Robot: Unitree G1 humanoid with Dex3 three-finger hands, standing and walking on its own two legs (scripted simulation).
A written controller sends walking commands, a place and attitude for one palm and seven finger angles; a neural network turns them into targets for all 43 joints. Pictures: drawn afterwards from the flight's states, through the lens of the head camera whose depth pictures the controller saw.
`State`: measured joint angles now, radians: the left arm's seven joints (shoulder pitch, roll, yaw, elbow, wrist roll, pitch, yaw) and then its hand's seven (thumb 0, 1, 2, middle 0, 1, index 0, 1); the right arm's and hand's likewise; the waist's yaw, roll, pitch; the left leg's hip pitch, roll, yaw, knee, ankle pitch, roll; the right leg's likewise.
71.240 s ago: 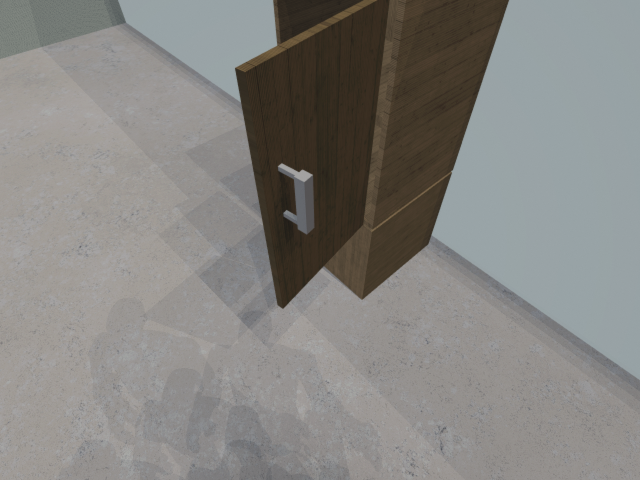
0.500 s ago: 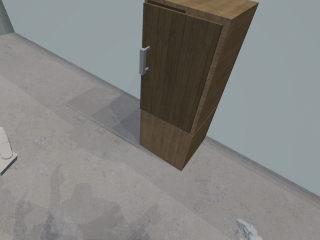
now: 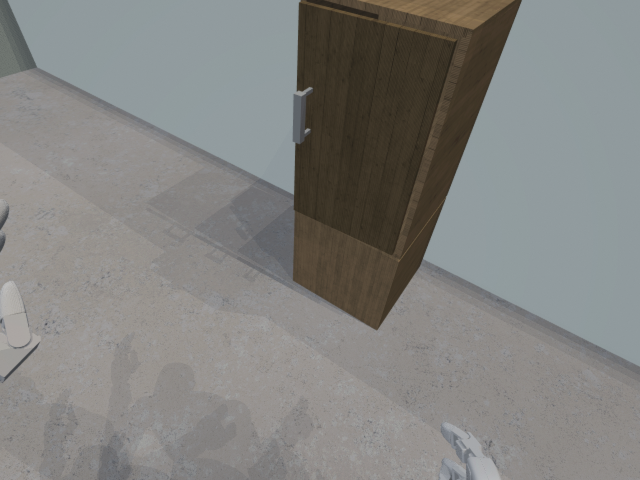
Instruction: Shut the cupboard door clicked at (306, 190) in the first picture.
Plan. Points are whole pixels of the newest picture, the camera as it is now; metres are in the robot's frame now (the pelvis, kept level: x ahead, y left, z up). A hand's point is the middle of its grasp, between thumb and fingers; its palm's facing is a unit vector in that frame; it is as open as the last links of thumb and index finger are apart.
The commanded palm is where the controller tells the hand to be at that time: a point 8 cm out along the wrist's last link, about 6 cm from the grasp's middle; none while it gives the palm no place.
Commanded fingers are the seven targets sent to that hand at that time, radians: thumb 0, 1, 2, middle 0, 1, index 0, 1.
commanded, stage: stop stepping back and stand still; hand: left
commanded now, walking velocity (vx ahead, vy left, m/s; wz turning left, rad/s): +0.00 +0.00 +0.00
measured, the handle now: (303, 115) +0.94 +0.07 +0.01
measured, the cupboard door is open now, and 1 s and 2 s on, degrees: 3 3 3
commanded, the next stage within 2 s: let the arm hang, fingers relaxed in 0.44 s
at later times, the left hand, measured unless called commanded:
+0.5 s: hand (76, 309) +0.23 +0.25 +0.16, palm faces +0.41 -0.77 -0.49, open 7.5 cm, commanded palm +0.17 +0.29 +0.18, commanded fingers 0.00 0.90 0.90 -0.20 -0.30 -0.20 -0.30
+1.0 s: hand out of the picture -0.02 +0.20 -0.18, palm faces +0.07 -0.98 -0.19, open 7.1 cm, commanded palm none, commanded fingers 0.00 0.90 0.90 -0.20 -0.30 -0.20 -0.30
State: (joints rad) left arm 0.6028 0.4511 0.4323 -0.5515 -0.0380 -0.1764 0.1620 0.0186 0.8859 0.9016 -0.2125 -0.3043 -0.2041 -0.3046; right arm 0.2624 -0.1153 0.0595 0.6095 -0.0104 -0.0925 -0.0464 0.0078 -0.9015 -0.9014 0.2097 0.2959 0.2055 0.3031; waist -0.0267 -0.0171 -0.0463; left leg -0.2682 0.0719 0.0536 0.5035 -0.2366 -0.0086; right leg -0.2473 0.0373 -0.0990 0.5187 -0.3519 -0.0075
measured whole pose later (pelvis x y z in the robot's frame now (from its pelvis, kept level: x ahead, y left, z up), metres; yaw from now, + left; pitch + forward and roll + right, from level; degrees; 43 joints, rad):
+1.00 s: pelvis +0.00 +0.01 +0.00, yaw +2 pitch -1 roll -1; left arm 0.33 0.21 0.02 1.04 0.01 0.03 0.01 -0.01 0.97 0.90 -0.21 -0.30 -0.20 -0.30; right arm 0.31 -0.17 0.03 1.05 -0.02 0.03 -0.02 0.00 -0.91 -0.90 0.20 0.29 0.20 0.30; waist 0.01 -0.02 0.04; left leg -0.25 0.01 0.02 0.47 -0.21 0.02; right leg -0.19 -0.01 -0.11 0.43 -0.23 -0.02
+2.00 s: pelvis +0.01 +0.02 +0.01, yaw +0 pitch -1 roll +0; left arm 0.28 0.20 0.02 1.14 0.01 0.00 0.02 0.01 0.90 0.90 -0.20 -0.30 -0.20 -0.30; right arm 0.26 -0.20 0.01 1.12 -0.01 0.00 -0.03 0.00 -0.91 -0.90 0.20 0.29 0.20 0.30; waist 0.00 0.01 0.03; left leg -0.17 -0.01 0.06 0.39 -0.19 0.03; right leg -0.14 -0.02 -0.08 0.39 -0.22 -0.01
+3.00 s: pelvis +0.00 +0.01 +0.00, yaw +24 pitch +2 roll -1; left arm 0.13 0.22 0.07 0.88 0.02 0.04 0.02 0.01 0.90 0.90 -0.20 -0.30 -0.19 -0.30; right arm 0.24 -0.22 -0.05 0.96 -0.03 0.05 -0.01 0.00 -0.91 -0.90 0.21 0.30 0.20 0.30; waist -0.04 0.04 0.07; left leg -0.37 -0.06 -0.12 0.48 -0.15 0.02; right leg -0.37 -0.01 0.01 0.75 -0.42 0.05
